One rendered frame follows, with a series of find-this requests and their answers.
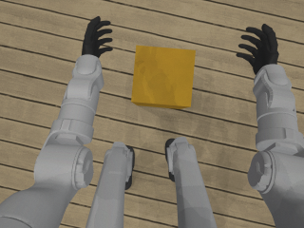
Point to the carton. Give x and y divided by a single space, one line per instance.
163 77

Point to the robot right forearm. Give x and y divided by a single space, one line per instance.
276 118

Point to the robot right hand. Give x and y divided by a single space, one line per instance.
265 52

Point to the left robot upper arm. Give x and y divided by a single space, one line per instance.
61 170

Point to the robot left foot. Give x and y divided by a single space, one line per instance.
129 182

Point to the robot left hand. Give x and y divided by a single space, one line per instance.
91 43

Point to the right robot upper arm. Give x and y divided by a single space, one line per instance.
279 179

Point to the robot left forearm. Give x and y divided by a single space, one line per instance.
79 105

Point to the right robot thigh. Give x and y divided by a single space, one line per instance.
193 205

